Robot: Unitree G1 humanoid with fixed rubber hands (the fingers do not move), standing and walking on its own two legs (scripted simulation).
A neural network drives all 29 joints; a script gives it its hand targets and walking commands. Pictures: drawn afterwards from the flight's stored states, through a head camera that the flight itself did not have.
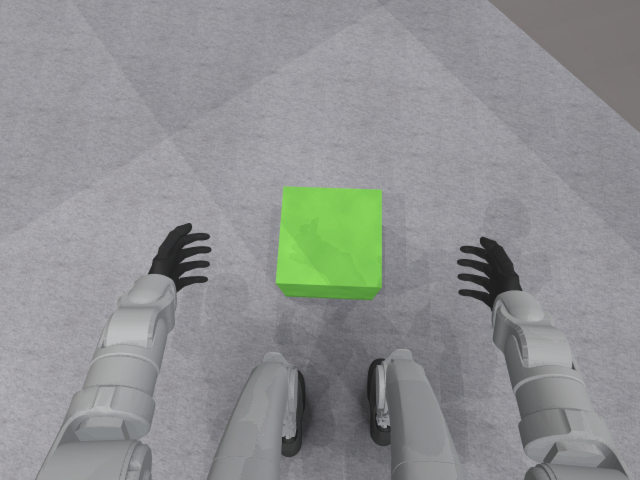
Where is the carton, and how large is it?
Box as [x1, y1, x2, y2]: [276, 186, 381, 299]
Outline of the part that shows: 283,186 276,283 286,296 371,299 381,287 381,190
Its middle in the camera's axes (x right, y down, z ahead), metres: +0.02 +0.03 +1.00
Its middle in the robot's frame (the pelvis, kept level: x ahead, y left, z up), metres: +0.52 +0.01 -0.56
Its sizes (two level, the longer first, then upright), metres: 0.240 0.239 0.218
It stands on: the floor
